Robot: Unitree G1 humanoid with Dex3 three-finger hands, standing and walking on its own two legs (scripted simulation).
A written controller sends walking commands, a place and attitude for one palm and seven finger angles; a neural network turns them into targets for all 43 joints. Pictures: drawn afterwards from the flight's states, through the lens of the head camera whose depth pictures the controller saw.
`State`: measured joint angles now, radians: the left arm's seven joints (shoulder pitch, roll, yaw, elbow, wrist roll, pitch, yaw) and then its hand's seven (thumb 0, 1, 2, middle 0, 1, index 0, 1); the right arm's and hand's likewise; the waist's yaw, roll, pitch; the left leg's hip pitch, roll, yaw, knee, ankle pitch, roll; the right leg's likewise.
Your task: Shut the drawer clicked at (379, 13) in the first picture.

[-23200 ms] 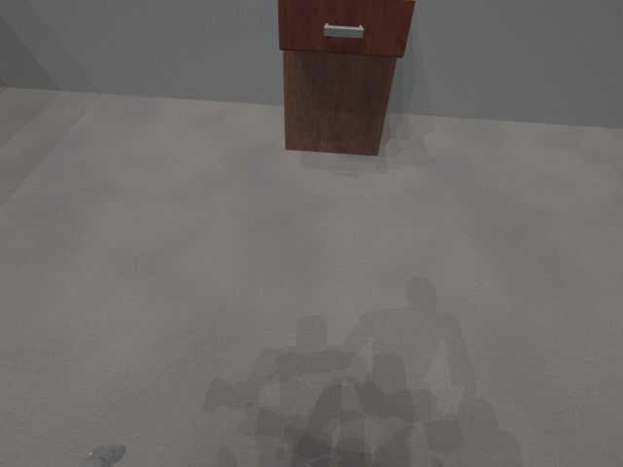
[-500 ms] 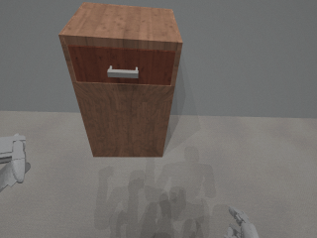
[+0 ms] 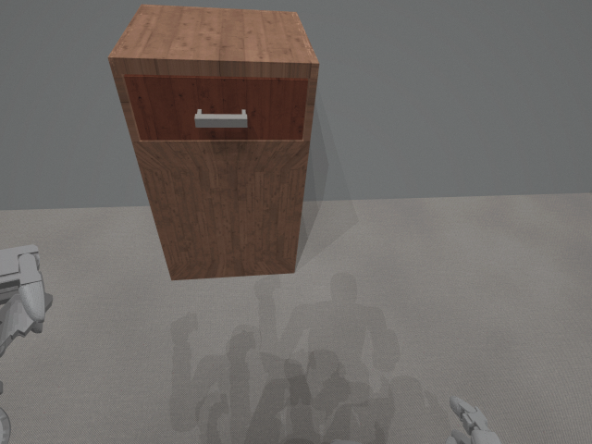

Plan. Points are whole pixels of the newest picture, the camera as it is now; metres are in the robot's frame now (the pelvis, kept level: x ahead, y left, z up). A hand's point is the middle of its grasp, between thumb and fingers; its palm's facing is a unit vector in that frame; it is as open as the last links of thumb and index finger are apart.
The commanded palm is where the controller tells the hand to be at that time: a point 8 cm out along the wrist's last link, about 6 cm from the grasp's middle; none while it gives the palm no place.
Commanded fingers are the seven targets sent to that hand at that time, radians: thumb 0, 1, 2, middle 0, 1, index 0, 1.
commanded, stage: stop stepping back and stand still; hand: left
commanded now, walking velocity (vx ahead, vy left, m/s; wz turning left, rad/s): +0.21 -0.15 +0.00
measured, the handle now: (221, 116) +0.89 +0.21 -0.01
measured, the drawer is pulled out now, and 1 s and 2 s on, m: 0.00 0.00 0.00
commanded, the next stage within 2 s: let the arm hang, fingers relaxed in 1.38 s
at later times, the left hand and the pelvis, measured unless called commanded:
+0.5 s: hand (82, 292) +0.21 +0.22 +0.18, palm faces +0.38 -0.81 -0.45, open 3.3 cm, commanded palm +0.15 +0.27 +0.19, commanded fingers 0.00 0.90 0.90 -1.40 -1.60 -1.40 -1.60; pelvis +0.03 -0.01 +0.00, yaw +2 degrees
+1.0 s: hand (79, 272) +0.24 +0.23 +0.18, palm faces +0.32 -0.81 -0.50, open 3.3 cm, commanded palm +0.17 +0.28 +0.19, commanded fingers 0.00 0.90 0.90 -1.40 -1.60 -1.40 -1.60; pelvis +0.05 +0.00 +0.02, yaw +1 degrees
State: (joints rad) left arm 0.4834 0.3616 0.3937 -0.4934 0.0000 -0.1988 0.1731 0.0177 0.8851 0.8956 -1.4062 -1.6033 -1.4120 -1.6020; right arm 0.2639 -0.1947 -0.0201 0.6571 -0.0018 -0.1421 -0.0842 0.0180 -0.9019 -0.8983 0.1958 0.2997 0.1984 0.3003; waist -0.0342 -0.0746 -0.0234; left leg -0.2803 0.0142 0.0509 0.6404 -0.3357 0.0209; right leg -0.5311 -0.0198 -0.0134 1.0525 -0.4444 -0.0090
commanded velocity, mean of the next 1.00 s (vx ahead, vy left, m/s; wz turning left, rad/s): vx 0.02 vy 0.01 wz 0.00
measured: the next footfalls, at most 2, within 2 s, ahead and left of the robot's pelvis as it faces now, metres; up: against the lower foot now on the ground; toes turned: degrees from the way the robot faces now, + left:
right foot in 0.18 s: +0.05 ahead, -0.12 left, +0.00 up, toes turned -1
left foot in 0.42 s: +0.09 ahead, +0.12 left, +0.00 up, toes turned +5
